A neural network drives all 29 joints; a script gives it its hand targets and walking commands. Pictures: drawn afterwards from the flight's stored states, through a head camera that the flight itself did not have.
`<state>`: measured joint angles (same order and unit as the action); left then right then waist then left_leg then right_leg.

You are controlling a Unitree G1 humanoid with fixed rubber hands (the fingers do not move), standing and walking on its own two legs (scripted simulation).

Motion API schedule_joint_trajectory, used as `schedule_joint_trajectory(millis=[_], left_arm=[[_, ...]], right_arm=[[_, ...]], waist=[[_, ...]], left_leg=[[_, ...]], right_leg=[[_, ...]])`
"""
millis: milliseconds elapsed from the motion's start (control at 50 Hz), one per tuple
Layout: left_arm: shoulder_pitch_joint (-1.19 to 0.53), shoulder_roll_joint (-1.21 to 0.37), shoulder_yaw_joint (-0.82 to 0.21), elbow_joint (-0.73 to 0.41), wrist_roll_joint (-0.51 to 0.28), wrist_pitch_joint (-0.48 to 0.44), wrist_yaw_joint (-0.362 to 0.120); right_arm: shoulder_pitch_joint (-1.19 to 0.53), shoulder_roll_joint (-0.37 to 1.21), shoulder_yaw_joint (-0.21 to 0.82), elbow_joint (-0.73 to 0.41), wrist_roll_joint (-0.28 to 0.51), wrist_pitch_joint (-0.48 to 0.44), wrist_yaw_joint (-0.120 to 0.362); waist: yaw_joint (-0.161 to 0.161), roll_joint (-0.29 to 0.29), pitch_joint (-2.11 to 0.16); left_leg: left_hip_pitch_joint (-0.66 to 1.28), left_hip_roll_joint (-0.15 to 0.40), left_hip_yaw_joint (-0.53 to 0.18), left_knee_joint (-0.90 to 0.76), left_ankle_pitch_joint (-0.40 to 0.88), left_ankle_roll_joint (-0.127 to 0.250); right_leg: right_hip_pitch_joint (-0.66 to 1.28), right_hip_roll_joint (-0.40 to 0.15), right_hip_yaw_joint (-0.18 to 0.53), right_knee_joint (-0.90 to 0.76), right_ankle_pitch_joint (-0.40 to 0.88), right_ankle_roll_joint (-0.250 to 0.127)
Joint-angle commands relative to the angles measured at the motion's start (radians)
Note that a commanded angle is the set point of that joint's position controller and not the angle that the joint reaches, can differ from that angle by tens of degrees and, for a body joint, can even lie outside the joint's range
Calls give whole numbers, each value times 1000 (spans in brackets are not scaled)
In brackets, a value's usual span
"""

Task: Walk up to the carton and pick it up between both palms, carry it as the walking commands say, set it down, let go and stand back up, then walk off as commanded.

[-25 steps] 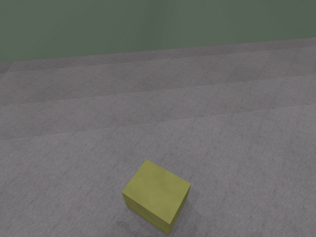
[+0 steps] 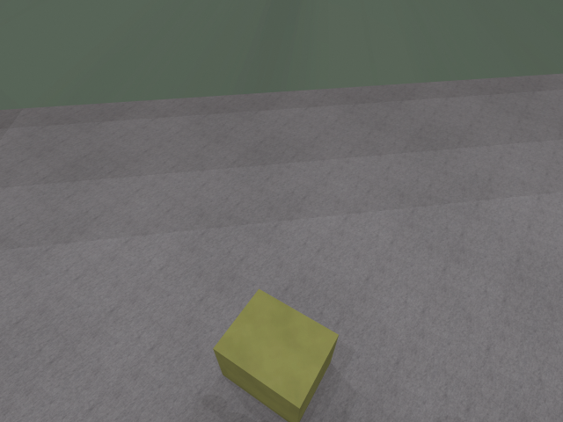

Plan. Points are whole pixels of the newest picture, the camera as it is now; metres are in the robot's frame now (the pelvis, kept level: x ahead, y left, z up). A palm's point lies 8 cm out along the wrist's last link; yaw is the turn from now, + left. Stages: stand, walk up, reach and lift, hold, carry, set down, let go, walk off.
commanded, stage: walk up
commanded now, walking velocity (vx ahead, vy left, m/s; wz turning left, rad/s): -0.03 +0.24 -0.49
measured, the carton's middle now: (277, 356) +0.46 +0.03 -0.66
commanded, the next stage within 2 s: none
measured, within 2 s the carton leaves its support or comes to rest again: neither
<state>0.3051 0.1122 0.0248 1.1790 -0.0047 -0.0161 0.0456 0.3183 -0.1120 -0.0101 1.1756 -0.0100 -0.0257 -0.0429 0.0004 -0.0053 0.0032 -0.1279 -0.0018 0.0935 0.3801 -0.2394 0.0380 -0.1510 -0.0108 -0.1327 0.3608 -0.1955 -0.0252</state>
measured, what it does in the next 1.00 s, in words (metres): steps to the left, turning right: left foot, then right foot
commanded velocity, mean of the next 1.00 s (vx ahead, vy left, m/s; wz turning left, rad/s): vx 0.05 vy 0.21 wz -0.40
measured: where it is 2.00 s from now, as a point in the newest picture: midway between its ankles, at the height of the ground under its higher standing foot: outside the picture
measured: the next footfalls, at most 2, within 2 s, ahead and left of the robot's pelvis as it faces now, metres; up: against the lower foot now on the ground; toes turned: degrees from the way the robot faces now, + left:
left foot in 0.46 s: +0.10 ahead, +0.31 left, +0.00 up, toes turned -11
right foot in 0.76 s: +0.06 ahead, +0.16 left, +0.00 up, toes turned -34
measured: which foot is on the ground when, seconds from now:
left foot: down 0.00-0.04, up 0.06-0.44, down 0.46-0.78, up 0.80-1.00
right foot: down 0.00-0.46, up 0.48-0.74, down 0.76-1.00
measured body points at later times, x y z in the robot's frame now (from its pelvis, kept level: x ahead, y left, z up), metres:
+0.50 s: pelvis +0.01 +0.17 -0.02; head +0.07 +0.15 +0.42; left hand +0.03 +0.46 -0.15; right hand +0.06 -0.10 -0.17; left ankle +0.06 +0.32 -0.75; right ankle -0.01 -0.07 -0.73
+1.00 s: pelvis +0.09 +0.24 -0.01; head +0.13 +0.23 +0.44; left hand +0.28 +0.40 -0.16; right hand +0.02 +0.01 -0.15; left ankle +0.15 +0.37 -0.74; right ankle +0.03 +0.16 -0.75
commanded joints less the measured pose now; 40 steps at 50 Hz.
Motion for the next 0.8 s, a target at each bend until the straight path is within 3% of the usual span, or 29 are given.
schedule_joint_trajectory(millis=[0, 20, 60, 80, 120, 140, 200, 220, 260, 280, 340, 360, 380, 400, 420, 440, 460, 480, 520, 540, 580, 620, 660, 680, 700, 720, 740, 760, 780], left_arm=[[292, 233, 57, 14, 61, 18, 22], [390, 291, 79, 73, 49, 43, 44], [219, 269, 70, 13, 54, 45, 55], [169, 259, 61, -23, 58, 34, 59], [119, 250, 51, -32, 58, 27, 57], [119, 248, 48, -47, 66, 27, 50], [167, 254, 52, -49, 75, 30, 34], [187, 275, 59, -42, 75, 32, 33], [131, 321, 73, -83, 71, 38, 32], [140, 321, 77, -96, 70, 46, 26], [37, 346, 89, -167, 48, 56, 6], [38, 331, 90, -180, 49, 57, 7], [31, 303, 84, -202, 49, 54, 9], [40, 248, 74, -236, 47, 48, 11], [41, 212, 73, -249, 54, 52, 15], [55, 215, 80, -242, 60, 55, 14], [66, 217, 87, -229, 72, 65, 6], [28, 213, 89, -245, 58, 63, 4], [27, 218, 98, -235, 39, 58, -13], [43, 224, 102, -229, 30, 58, -22], [27, 188, 88, -237, 32, 58, -25], [-10, 147, 73, -277, 17, 52, -28], [-23, 149, 61, -287, 8, 51, -28], [-8, 158, 56, -285, 8, 48, -26], [23, 187, 57, -279, 6, 37, -20], [43, 248, 80, -282, 11, 25, -11], [47, 309, 96, -292, 19, 22, -4], [21, 306, 86, -286, 10, 21, -1], [-33, 278, 76, -281, 13, 27, -1]], right_arm=[[-99, -238, -89, -130, -37, 50, 5], [-113, -182, -85, -144, -65, 65, 27], [-96, -124, -71, -167, -84, 64, 36], [-90, -138, -71, -192, -80, 60, 37], [-104, -154, -79, -219, -65, 63, 36], [-111, -156, -81, -239, -59, 63, 41], [-188, -117, -61, -285, -42, 75, 53], [-192, -118, -57, -288, -40, 82, 52], [-166, -125, -50, -310, -21, 91, 58], [-173, -128, -51, -319, -15, 93, 55], [-56, -144, -64, -286, -5, 86, 50], [3, -163, -74, -273, -4, 79, 42], [66, -223, -93, -262, -6, 73, 36], [120, -353, -124, -264, -22, 65, 41], [41, -405, -119, -307, -16, 58, 42], [-48, -395, -108, -326, -15, 59, 43], [-102, -323, -83, -352, -23, 59, 40], [-142, -312, -89, -331, -46, 49, 33], [-152, -256, -89, -338, -41, 35, 24], [-137, -228, -83, -338, -45, 29, 20], [-98, -194, -72, -330, -59, 23, 5], [-11, -164, -63, -302, -53, 26, 4], [-9, -186, -62, -290, -23, 38, 6], [10, -196, -61, -278, -14, 44, 9], [8, -180, -60, -276, 0, 45, 9], [34, -125, -48, -285, 7, 42, 11], [-4, -108, -48, -311, 2, 45, 3], [-34, -155, -70, -305, 5, 56, 0], [-47, -122, -61, -328, 11, 44, 7]], waist=[[107, 0, 154], [121, -38, 119], [78, -57, 117], [60, -113, 113], [28, -81, 107], [30, -105, 95], [66, -161, 67], [66, -186, 75], [50, -257, 62], [61, -275, 45], [2, -320, -28], [-26, -266, -49], [-76, -153, -73], [-122, 182, -111], [-101, 351, -88], [-45, 280, 0], [-11, 150, 18], [-22, 244, -4], [11, 207, 9], [20, 136, 3], [14, 121, 14], [13, 195, 11], [36, 216, -9], [52, 167, 2], [70, 112, -35], [77, -85, -92], [97, -293, -90], [80, -195, -62], [47, -284, -42]], left_leg=[[-344, 30, 87, 334, -136, -56], [-496, 59, -66, 555, -191, -64], [-534, 134, -157, 662, -111, -66], [-532, 149, -165, 710, -86, -74], [-494, 148, -187, 699, -37, -86], [-482, 138, -190, 659, -28, -88], [-420, 96, -114, 562, -27, -103], [-403, 92, -113, 554, -53, -105], [-326, 81, -99, 453, -90, -118], [-294, 57, -74, 406, -120, -125], [-75, -7, 27, 160, -30, -126], [20, 1, 27, 93, -22, -129], [126, 32, 4, 24, -91, -113], [153, 271, -258, -181, -303, -44], [45, 436, -434, -234, -433, 38], [-79, 427, -391, -232, -428, 46], [-124, 374, -288, -204, -309, 10], [-137, 357, -242, -198, -172, 47], [-152, 275, -146, -142, -31, 42], [-88, 247, -94, -104, 80, 41], [-17, 242, -48, -54, 332, 61], [7, 263, -66, 2, 484, 60], [-22, 264, -54, 62, 507, 41], [-36, 250, -39, 94, 514, 17], [-71, 222, -10, 185, 409, -8], [-221, 161, 23, 301, 164, -48], [-376, 104, -5, 452, -273, -75], [-338, 97, -68, 546, -290, -82], [-304, 98, -67, 551, -291, -86]], right_leg=[[31, -446, 528, -163, 115, -122], [99, -554, 730, -220, -139, -160], [55, -517, 630, -165, -201, -145], [36, -476, 607, -179, -138, -142], [-11, -404, 503, -164, -109, -117], [-10, -360, 488, -148, -142, -105], [-68, -290, 433, -123, -25, -94], [-86, -317, 459, -120, 27, -106], [-139, -292, 441, -124, -31, -96], [-159, -260, 430, -118, -73, -86], [-268, -188, 331, -35, -158, -30], [-339, -174, 336, 19, -206, -19], [-426, -112, 258, 119, -302, 9], [-526, -7, 128, 383, -371, 64], [-588, 3, 101, 651, -455, 79], [-559, -38, 167, 737, -422, 64], [-554, -14, 169, 818, -335, 64], [-537, -32, 154, 856, -286, 51], [-501, -59, 142, 906, -214, 63], [-494, -62, 130, 884, -190, 64], [-453, -40, 86, 689, -237, 47], [-368, -36, 68, 476, -274, 27], [-203, -17, 49, 292, -180, 15], [-133, -19, 48, 166, -36, 20], [-6, -88, 131, 17, 117, 13], [162, -286, 324, 8, 428, -25], [197, -476, 517, -19, 761, -129], [103, -467, 494, -39, 750, -181], [69, -367, 347, -4, 721, -208]])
